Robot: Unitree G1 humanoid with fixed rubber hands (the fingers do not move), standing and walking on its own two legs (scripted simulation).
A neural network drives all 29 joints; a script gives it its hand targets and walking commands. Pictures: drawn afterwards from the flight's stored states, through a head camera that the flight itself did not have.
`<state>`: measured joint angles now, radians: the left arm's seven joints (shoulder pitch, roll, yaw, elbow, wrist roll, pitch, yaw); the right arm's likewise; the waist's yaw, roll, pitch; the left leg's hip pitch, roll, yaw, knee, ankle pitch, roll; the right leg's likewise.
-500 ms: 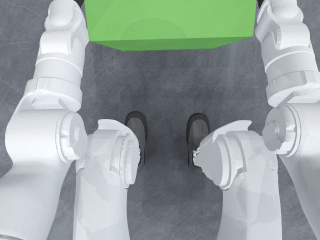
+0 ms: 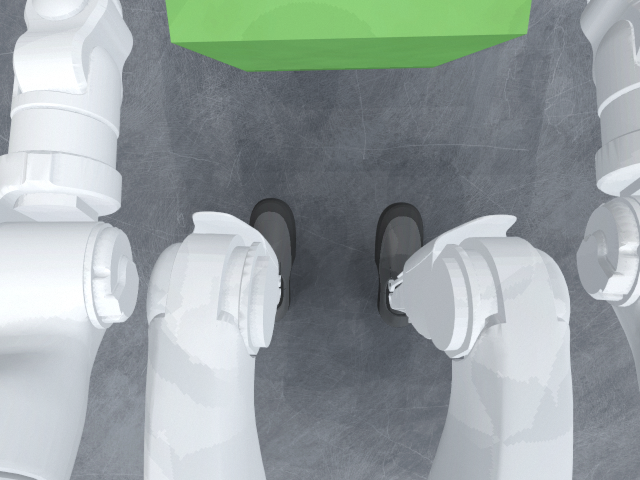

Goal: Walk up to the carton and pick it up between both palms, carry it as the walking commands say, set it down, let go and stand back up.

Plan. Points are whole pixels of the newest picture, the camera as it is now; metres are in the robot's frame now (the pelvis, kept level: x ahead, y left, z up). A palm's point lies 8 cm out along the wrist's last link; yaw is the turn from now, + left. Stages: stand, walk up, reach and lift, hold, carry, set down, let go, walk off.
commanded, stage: set down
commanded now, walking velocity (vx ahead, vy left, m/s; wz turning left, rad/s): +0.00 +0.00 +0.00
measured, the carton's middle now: out of the picture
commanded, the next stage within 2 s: let go in 1.18 s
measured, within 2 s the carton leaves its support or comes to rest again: neither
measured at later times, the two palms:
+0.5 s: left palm out of the picture +0.53 +0.23 -0.03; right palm out of the picture +0.56 -0.21 -0.05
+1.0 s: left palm out of the picture +0.53 +0.23 +0.12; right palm out of the picture +0.56 -0.21 +0.10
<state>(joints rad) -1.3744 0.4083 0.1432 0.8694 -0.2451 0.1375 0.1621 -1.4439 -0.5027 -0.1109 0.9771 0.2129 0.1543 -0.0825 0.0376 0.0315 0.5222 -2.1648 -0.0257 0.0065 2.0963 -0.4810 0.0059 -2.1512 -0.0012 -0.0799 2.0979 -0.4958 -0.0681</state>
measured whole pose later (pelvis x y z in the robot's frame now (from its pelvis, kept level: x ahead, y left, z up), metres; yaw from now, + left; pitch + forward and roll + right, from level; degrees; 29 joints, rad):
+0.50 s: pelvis +0.01 +0.00 +0.08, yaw +1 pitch +24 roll +0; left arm -1.22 0.39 0.15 0.63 -0.25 0.33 0.16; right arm -1.31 -0.51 -0.11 0.80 0.21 0.33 -0.04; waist 0.04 0.03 0.52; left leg -1.81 -0.04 -0.01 1.92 -0.54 0.00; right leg -1.79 0.00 -0.08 1.93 -0.56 -0.07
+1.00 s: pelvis +0.02 +0.00 +0.20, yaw +2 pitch +21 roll -1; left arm -1.16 0.39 0.15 0.53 -0.25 0.41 0.13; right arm -1.24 -0.54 -0.13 0.76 0.21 0.37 0.03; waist 0.04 0.04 0.52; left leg -1.40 -0.05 -0.04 1.46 -0.43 0.00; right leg -1.38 0.01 -0.07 1.46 -0.45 -0.06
